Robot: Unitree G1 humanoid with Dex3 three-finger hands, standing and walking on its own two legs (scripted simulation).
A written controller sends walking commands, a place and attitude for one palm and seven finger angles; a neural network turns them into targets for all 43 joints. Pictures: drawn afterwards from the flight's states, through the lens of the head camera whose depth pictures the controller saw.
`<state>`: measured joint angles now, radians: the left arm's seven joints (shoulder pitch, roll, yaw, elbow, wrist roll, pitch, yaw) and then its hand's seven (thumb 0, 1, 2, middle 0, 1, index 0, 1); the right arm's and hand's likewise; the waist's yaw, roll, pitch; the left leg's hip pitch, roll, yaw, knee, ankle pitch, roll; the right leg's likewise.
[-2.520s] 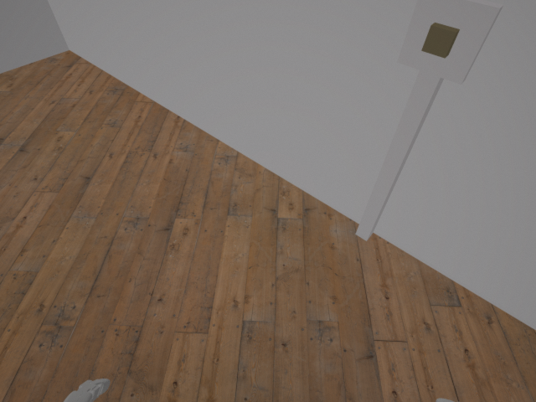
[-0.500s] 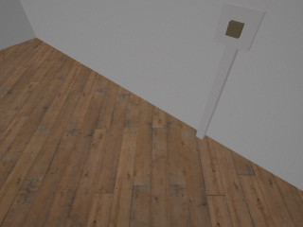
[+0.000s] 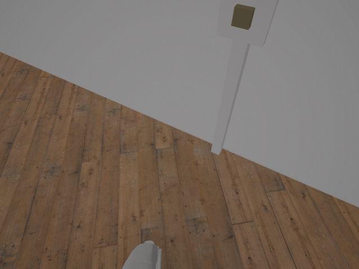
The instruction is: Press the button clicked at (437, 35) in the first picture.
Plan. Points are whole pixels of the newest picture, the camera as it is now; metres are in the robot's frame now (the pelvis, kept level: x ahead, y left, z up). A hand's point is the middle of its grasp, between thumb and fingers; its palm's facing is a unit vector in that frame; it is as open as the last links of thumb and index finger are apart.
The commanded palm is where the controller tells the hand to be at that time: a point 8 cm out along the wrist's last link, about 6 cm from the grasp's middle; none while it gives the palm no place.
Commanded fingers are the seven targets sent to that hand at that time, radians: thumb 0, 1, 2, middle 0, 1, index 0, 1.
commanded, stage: turn to face it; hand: left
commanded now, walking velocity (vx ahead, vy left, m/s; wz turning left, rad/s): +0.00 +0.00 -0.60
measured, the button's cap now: (243, 16) +0.85 -0.13 +0.14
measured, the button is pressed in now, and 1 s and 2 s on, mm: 0 0 0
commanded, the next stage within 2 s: take the last steps up to it in 0.58 s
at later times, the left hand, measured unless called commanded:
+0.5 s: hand (90, 230) +0.22 +0.28 -0.17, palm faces -0.20 -0.96 -0.22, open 7.4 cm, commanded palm none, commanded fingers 0.00 0.90 0.90 -0.20 -0.30 -0.20 -0.30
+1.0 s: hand (114, 244) +0.19 +0.20 -0.16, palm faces -0.36 -0.90 -0.24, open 7.3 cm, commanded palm none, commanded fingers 0.00 0.90 0.90 -0.20 -0.30 -0.20 -0.30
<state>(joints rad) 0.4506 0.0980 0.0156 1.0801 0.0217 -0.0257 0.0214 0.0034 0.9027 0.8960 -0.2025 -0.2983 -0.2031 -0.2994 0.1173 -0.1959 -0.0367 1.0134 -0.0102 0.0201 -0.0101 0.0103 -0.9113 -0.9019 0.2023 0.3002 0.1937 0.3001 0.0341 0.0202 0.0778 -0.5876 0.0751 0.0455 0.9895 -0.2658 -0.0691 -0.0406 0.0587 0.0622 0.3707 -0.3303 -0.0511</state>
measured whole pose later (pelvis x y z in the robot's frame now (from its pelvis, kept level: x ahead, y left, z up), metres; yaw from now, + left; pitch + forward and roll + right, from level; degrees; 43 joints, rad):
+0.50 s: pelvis +0.07 +0.09 +0.00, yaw -15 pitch +0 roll -3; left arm 0.19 0.27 0.12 0.91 0.03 0.06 0.00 0.00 0.91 0.90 -0.19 -0.30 -0.19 -0.30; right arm 0.24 -0.16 -0.03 0.96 -0.02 -0.01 -0.03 0.01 -0.91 -0.90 0.20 0.30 0.20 0.30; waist -0.01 -0.04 0.05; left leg -0.25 0.06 0.26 0.45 -0.20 0.11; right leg -0.52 -0.05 0.03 1.22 -0.30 0.07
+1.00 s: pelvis +0.07 +0.04 +0.00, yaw -24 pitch +0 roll +0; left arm 0.30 0.16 0.05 1.01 0.02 -0.01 0.03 -0.01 0.93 0.90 -0.20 -0.30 -0.20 -0.30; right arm 0.36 -0.19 -0.06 1.10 -0.04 0.05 0.01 0.01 -0.91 -0.90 0.20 0.30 0.19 0.30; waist -0.04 0.04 -0.04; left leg -0.45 0.10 0.15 0.94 -0.37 -0.02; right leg -0.10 0.01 -0.11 0.40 -0.31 -0.05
